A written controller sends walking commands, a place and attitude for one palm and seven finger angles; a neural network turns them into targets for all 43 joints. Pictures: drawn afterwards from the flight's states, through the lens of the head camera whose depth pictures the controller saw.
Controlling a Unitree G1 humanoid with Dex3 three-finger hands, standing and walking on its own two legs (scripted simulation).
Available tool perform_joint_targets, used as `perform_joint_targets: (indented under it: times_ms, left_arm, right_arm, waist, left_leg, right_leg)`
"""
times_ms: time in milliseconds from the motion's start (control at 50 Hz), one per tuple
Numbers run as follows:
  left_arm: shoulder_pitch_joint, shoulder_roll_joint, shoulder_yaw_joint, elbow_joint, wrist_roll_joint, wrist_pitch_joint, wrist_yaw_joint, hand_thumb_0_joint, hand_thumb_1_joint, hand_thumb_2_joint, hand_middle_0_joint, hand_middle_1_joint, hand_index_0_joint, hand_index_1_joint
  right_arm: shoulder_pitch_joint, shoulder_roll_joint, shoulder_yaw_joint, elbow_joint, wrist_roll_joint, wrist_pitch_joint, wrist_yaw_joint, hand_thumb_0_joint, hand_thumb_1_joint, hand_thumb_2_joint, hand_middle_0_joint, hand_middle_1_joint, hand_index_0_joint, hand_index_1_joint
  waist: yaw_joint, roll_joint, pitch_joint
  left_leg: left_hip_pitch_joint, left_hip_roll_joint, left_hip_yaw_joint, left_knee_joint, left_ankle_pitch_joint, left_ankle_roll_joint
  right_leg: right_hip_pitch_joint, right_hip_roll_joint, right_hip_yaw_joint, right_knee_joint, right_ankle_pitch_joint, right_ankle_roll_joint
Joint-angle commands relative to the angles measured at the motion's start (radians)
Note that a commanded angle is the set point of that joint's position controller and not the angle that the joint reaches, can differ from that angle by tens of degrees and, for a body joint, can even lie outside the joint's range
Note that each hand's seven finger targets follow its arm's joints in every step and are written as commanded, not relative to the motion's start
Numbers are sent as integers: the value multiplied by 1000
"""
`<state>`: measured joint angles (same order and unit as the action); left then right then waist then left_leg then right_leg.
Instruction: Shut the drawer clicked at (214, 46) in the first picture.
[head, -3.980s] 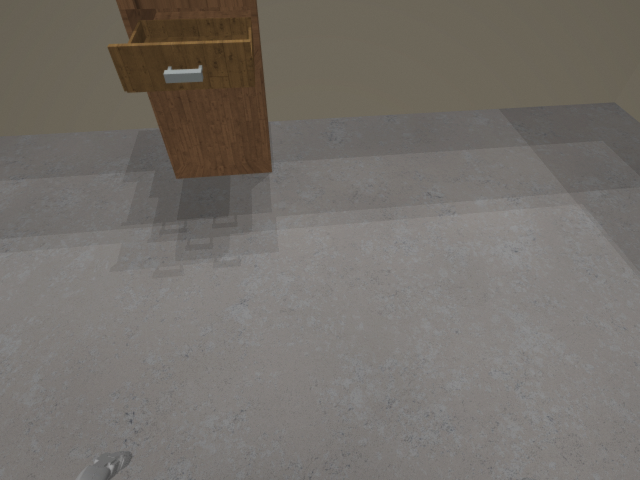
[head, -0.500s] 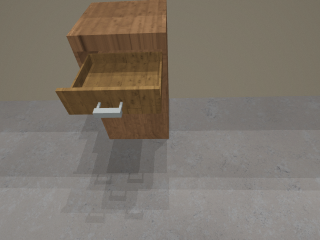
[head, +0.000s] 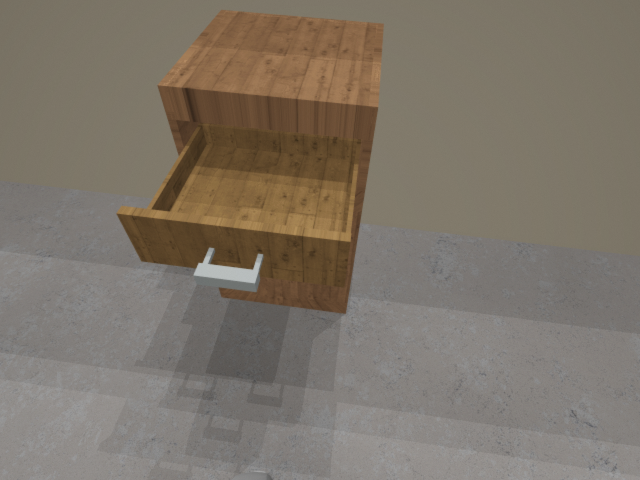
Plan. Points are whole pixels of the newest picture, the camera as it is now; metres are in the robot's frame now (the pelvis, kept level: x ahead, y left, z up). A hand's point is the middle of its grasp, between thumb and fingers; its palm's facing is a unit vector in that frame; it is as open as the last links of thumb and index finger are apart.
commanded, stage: take the last steps up to it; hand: left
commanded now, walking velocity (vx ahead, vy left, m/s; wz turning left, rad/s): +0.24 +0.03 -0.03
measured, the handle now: (231, 266) +0.46 +0.22 -0.10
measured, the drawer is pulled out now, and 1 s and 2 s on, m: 0.30 0.30 0.30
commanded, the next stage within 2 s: come to a stop and stand still in 0.28 s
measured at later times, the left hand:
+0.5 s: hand (225, 404) +0.25 +0.18 -0.17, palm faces -0.04 -0.97 -0.24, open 7.4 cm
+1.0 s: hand out of the picture +0.12 +0.24 -0.18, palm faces +0.06 -0.97 -0.22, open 7.4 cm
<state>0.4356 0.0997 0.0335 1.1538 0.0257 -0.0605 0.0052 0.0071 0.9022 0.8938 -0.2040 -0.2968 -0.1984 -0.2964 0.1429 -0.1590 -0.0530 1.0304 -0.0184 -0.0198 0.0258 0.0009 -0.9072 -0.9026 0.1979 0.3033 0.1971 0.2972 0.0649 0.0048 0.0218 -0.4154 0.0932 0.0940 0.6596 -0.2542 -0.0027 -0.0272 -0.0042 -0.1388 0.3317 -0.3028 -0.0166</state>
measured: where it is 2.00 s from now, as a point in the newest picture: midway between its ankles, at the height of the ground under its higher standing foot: outside the picture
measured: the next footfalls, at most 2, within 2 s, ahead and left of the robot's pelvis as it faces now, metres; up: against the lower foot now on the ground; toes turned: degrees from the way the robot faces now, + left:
left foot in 0.06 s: +0.11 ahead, +0.13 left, +0.00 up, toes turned +7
right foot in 0.48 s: +0.23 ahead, -0.11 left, +0.00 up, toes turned -9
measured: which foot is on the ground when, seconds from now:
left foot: up 0.00-0.04, down 0.06-0.50, up 0.52-0.90, down 0.92-1.00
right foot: down 0.00-0.06, up 0.08-0.46, down 0.48-0.92, up 0.94-1.00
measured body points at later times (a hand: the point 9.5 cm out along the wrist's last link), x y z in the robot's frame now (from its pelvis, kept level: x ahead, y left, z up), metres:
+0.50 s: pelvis +0.14 +0.00 -0.01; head +0.15 -0.02 +0.44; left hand +0.25 +0.23 -0.15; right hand +0.06 -0.21 -0.18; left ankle +0.07 +0.12 -0.74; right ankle +0.19 -0.10 -0.74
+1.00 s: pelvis +0.08 +0.04 -0.01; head +0.08 +0.06 +0.44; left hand +0.12 +0.29 -0.17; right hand +0.11 -0.19 -0.15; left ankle +0.08 +0.16 -0.74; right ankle +0.16 -0.09 -0.72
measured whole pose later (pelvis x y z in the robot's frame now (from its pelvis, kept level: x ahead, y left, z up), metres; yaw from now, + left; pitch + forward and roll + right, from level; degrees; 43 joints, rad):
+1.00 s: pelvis +0.08 +0.04 -0.01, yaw -1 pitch -2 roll +0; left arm 0.22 0.21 0.07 1.06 0.02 0.07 0.03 0.01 0.91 0.89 -0.20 -0.30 -0.20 -0.30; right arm 0.26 -0.15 -0.04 1.03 -0.02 0.02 -0.02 0.00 -0.91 -0.90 0.20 0.30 0.20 0.30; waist 0.02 -0.04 0.02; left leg -0.19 0.01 0.05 0.51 -0.29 0.01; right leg -0.41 -0.05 -0.04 0.66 -0.31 0.00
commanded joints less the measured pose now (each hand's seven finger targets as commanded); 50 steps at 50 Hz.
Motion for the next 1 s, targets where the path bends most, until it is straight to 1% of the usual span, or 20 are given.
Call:
perform_joint_targets:
  times_ms: [0,40,60,120,180,360,420,440,460,480,500,520,620,720,800,860,880,920,940,980]
  left_arm:
    - [20,153,38,-35,-4,-6,12,0,900,900,-200,-300,-200,-300]
    - [10,80,19,-82,-14,-11,5,0,900,900,-200,-300,-200,-300]
    - [-32,106,27,-97,-7,-8,12,0,900,900,-200,-300,-200,-300]
    - [-85,92,32,-81,-6,6,2,0,900,900,-200,-300,-200,-300]
    - [-54,61,33,-83,-2,32,-1,0,900,900,-200,-300,-200,-300]
    - [-226,92,24,-157,0,50,-6,0,900,900,-200,-300,-200,-300]
    - [-157,96,22,-132,-1,41,6,0,900,900,-200,-300,-200,-300]
    - [-105,142,25,-110,-1,28,14,0,900,900,-200,-300,-200,-300]
    - [-78,208,30,-97,-2,16,25,0,900,900,-200,-300,-200,-300]
    - [-76,253,33,-97,-11,18,28,0,900,900,-200,-300,-200,-300]
    - [-102,255,27,-111,-13,25,31,0,900,900,-200,-300,-200,-300]
    - [-136,254,35,-110,-10,24,40,0,900,900,-200,-300,-200,-300]
    - [-227,227,46,-143,-2,53,54,0,900,900,-200,-300,-200,-300]
    - [-258,235,61,-177,6,68,50,0,900,900,-200,-300,-200,-300]
    - [-258,244,64,-183,13,77,43,0,900,900,-200,-300,-200,-300]
    - [-271,234,59,-180,2,90,38,0,900,900,-200,-300,-200,-300]
    - [-263,202,50,-182,-6,95,33,0,900,900,-200,-300,-200,-300]
    - [-244,123,38,-194,-15,103,28,0,900,900,-200,-300,-200,-300]
    - [-248,144,40,-179,-7,108,26,0,900,900,-200,-300,-200,-300]
    - [-182,146,45,-139,4,115,22,0,900,900,-200,-300,-200,-300]
  right_arm:
    - [182,-86,-13,4,-7,-43,-22,0,-900,-900,200,300,200,300]
    - [379,-240,-42,39,-9,-44,-43,0,-900,-900,200,300,200,300]
    - [361,-224,-34,35,-5,-33,-49,0,-900,-900,200,300,200,300]
    - [208,-105,1,8,-2,-52,-57,0,-900,-900,200,300,200,300]
    - [191,-73,1,7,-3,-63,-59,0,-900,-900,200,300,200,300]
    - [222,-125,-2,37,-10,-38,-54,0,-900,-900,200,300,200,300]
    - [206,-107,10,54,-6,-26,-60,0,-900,-900,200,300,200,300]
    - [222,-82,17,61,2,-28,-60,0,-900,-900,200,300,200,300]
    - [259,-46,23,60,13,-25,-57,0,-900,-900,200,300,200,300]
    - [304,-43,18,66,19,-12,-60,0,-900,-900,200,300,200,300]
    - [306,-42,12,68,21,5,-66,0,-900,-900,200,300,200,300]
    - [291,-24,11,71,24,20,-67,0,-900,-900,200,300,200,300]
    - [243,-22,-1,64,20,55,-63,0,-900,-900,200,300,200,300]
    - [227,-30,-16,24,9,73,-47,0,-900,-900,200,300,200,300]
    - [206,-35,-13,-1,10,56,-40,0,-900,-900,200,300,200,300]
    - [293,-36,-4,21,9,42,-42,0,-900,-900,200,300,200,300]
    - [300,-63,-4,22,6,36,-45,0,-900,-900,200,300,200,300]
    - [185,-171,-16,-46,-8,32,-52,0,-900,-900,200,300,200,300]
    - [97,-162,-5,-62,-9,29,-58,0,-900,-900,200,300,200,300]
    - [36,-131,7,-63,-5,26,-67,0,-900,-900,200,300,200,300]
  waist:
    - [-115,-16,-1]
    - [-159,303,-133]
    - [-156,179,-99]
    - [-94,72,27]
    - [-52,94,26]
    - [-73,114,81]
    - [-24,46,58]
    - [-7,-25,-1]
    - [-24,-148,-82]
    - [-46,-180,-122]
    - [-53,-100,-105]
    - [-54,-209,-118]
    - [-56,-90,-65]
    - [-59,-145,-53]
    - [-48,-188,-57]
    - [-92,-166,-50]
    - [-91,-57,-22]
    - [-67,263,78]
    - [-48,229,106]
    - [-13,188,103]
  left_leg:
    - [330,-33,16,-217,85,37]
    - [622,343,-433,-343,350,203]
    - [580,359,-411,-345,380,240]
    - [350,269,-227,-394,457,197]
    - [283,204,-99,-416,513,176]
    - [261,189,-85,-407,351,182]
    - [215,134,-40,-264,403,112]
    - [195,81,-14,-176,318,59]
    - [98,14,12,-96,57,5]
    - [117,-38,15,-11,-249,-24]
    - [143,-37,-17,66,-335,-24]
    - [129,-25,-34,150,-350,-29]
    - [82,-44,-82,285,-269,-35]
    - [85,-53,-76,288,-195,-44]
    - [143,-60,-51,83,-181,-31]
    - [315,-81,-22,-219,-33,-17]
    - [311,-45,-76,-307,-62,-6]
    - [31,228,-414,-561,-252,100]
    - [-86,224,-392,-593,-274,133]
    - [-50,134,-250,-535,-132,108]
  right_leg:
    - [-159,-182,97,210,383,-78]
    - [-522,-4,6,713,-272,-1]
    - [-566,-45,79,825,-285,-18]
    - [-547,-115,125,878,-110,2]
    - [-483,-113,106,771,-41,18]
    - [-375,-77,46,390,9,13]
    - [-181,-52,39,180,187,14]
    - [-61,-99,100,94,395,16]
    - [74,-259,283,113,735,-38]
    - [68,-385,327,90,986,-136]
    - [7,-410,303,74,1097,-183]
    - [-12,-394,305,86,1127,-198]
    - [-131,-355,230,41,829,-198]
    - [-231,-323,225,-41,417,-170]
    - [-250,-290,258,-82,71,-145]
    - [-352,-224,233,-36,-114,-68]
    - [-392,-167,192,45,-155,-30]
    - [-393,-25,79,337,-133,30]
    - [-327,-36,141,456,-107,26]
    - [-330,-19,171,595,-46,25]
